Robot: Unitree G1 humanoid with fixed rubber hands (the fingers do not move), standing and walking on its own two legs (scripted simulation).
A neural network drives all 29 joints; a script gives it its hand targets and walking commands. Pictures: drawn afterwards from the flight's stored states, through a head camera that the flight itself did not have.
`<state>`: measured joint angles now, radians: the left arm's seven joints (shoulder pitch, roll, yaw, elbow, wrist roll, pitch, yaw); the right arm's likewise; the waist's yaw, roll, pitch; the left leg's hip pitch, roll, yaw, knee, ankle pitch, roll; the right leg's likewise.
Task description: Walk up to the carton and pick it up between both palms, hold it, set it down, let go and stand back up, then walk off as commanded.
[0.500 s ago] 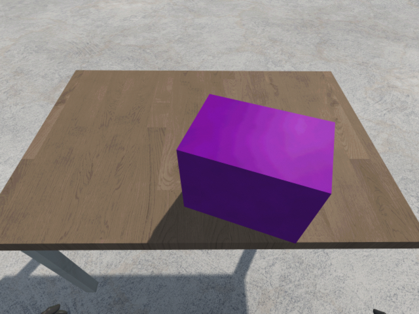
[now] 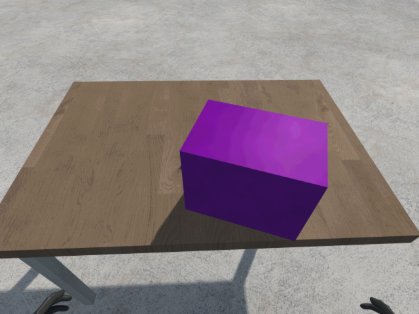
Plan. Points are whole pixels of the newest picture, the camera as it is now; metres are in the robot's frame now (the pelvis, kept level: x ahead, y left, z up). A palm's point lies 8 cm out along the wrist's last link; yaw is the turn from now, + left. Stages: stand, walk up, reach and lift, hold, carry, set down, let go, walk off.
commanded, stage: walk up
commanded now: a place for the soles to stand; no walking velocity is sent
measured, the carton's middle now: (251, 169) +0.46 -0.08 +0.00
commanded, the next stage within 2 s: none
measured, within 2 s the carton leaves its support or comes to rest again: neither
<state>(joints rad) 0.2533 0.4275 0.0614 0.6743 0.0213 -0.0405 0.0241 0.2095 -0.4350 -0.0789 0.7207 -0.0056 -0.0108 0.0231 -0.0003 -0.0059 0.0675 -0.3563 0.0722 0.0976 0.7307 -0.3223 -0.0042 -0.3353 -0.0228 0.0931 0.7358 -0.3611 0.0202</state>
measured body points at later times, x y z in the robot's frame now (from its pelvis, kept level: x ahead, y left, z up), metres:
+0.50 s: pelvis +0.00 -0.02 +0.00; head +0.03 -0.01 +0.45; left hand +0.14 +0.30 -0.09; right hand +0.09 -0.37 -0.07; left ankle +0.04 +0.12 -0.71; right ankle +0.03 -0.17 -0.67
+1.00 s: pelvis +0.01 -0.16 +0.01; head +0.05 -0.15 +0.45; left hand +0.11 +0.16 -0.09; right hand +0.08 -0.52 -0.07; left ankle +0.04 -0.03 -0.67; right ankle +0.01 -0.25 -0.71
